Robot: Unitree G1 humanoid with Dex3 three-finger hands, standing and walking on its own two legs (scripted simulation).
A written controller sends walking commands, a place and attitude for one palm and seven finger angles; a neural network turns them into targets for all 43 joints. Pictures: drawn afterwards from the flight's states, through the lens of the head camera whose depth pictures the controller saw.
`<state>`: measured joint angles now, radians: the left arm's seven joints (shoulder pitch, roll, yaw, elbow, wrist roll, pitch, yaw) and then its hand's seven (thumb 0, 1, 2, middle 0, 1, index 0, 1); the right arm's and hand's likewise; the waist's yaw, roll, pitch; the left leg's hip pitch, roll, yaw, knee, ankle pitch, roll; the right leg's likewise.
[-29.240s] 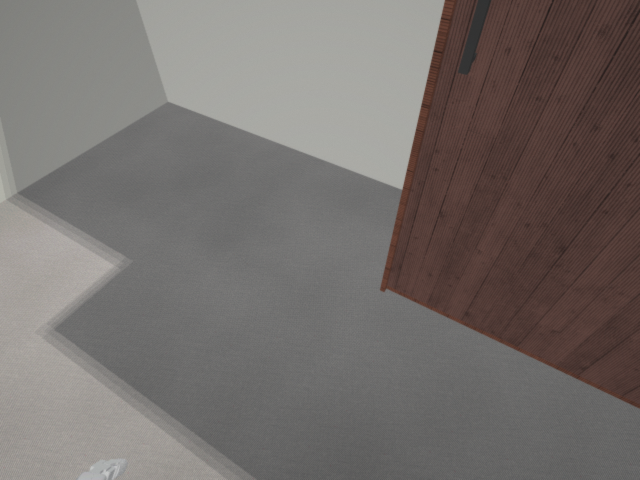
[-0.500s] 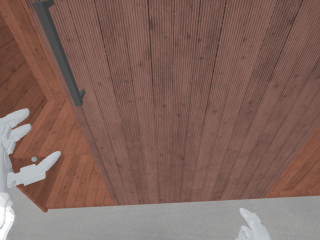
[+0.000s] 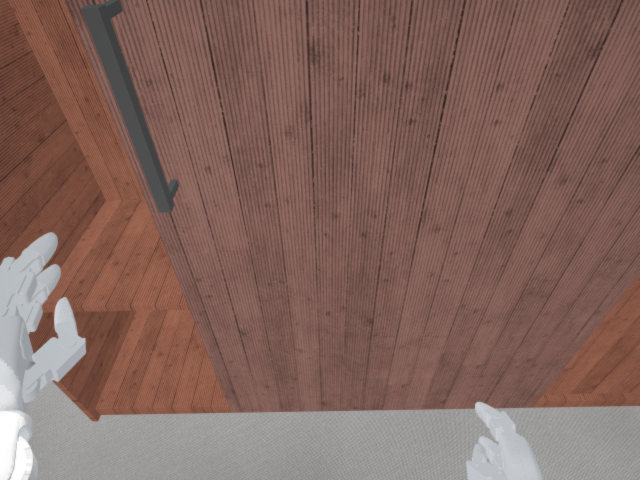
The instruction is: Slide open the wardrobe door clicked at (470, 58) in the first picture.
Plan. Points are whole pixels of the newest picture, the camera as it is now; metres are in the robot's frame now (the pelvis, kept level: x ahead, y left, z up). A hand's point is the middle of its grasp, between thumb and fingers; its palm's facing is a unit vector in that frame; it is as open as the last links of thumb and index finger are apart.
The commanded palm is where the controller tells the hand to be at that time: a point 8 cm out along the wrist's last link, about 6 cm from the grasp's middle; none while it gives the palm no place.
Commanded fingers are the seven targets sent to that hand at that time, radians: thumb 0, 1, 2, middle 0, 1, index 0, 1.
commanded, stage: draw the hand back to the body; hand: left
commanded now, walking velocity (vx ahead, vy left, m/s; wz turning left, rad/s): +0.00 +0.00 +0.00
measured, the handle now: (142, 118) +0.46 +0.31 +0.25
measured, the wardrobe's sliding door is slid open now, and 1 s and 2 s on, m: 0.43 0.43 0.43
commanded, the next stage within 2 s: step back with the hand held close in 0.08 s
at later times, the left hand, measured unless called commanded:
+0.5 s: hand (79, 344) +0.18 +0.27 +0.15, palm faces +0.36 -0.81 -0.46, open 7.4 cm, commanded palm +0.12 +0.31 +0.17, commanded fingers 0.00 0.90 0.90 -0.20 -0.30 -0.20 -0.30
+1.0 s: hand out of the picture +0.10 +0.30 +0.15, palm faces +0.49 -0.78 -0.40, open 7.4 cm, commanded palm +0.05 +0.34 +0.17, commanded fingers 0.00 0.90 0.90 -0.20 -0.30 -0.20 -0.30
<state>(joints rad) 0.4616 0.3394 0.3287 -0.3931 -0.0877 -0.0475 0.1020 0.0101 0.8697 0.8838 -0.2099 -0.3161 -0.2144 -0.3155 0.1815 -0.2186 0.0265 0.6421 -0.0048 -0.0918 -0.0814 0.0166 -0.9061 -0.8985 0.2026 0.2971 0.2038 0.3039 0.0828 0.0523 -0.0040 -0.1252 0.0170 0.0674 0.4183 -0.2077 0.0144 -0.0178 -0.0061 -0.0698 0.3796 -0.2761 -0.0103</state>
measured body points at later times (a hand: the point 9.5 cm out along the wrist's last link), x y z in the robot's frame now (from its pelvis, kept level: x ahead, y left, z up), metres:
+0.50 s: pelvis -0.02 +0.01 +0.00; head -0.02 +0.00 +0.45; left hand +0.16 +0.31 +0.18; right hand +0.16 -0.23 -0.08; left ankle +0.02 +0.11 -0.74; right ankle -0.04 -0.11 -0.74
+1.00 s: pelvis -0.09 +0.03 -0.01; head -0.08 +0.05 +0.44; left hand +0.07 +0.34 +0.18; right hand +0.09 -0.19 -0.09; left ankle +0.01 +0.11 -0.74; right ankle -0.04 -0.11 -0.74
